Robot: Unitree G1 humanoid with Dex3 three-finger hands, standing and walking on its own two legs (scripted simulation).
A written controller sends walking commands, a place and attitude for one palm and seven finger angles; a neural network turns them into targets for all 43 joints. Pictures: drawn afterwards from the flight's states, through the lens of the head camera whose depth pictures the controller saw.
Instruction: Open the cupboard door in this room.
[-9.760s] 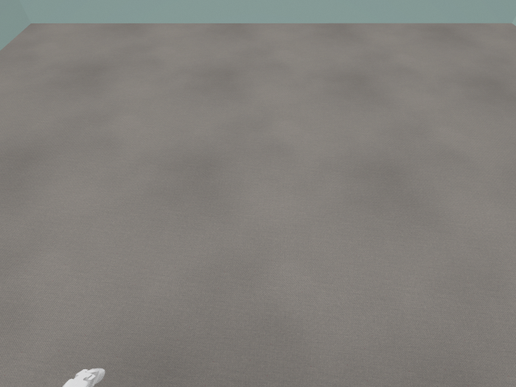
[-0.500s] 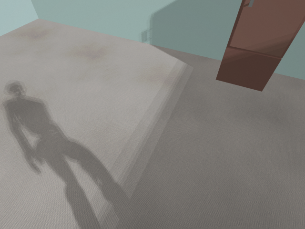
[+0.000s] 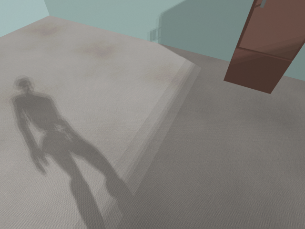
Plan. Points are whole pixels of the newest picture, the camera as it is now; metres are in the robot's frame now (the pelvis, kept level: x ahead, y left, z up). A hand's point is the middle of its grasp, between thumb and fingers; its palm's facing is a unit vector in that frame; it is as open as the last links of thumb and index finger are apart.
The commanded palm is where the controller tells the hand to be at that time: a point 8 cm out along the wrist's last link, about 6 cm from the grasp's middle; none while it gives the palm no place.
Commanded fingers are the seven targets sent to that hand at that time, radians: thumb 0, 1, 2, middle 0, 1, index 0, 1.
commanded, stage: turn or walk to find it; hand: left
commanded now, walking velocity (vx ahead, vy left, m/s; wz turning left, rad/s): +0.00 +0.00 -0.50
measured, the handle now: out of the picture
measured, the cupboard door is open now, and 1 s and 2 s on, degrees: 0 0 0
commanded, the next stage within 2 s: stand and wait in 0.06 s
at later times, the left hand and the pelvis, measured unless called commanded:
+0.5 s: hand out of the picture +0.03 +0.18 -0.17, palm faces -0.02 -0.98 -0.21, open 7.4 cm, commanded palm none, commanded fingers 0.00 0.90 0.90 -0.20 -0.30 -0.20 -0.30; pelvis +0.00 +0.00 +0.00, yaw -2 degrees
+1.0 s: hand out of the picture +0.08 +0.24 -0.15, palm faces -0.01 -0.95 -0.33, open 7.4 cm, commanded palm none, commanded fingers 0.00 0.90 0.90 -0.20 -0.30 -0.20 -0.30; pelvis +0.01 -0.01 +0.00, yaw +0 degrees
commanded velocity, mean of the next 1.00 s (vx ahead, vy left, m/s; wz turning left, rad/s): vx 0.00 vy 0.00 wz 0.02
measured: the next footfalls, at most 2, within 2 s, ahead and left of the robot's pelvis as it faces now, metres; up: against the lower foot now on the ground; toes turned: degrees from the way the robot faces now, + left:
none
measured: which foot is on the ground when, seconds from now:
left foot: down 0.00-1.00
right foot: down 0.00-1.00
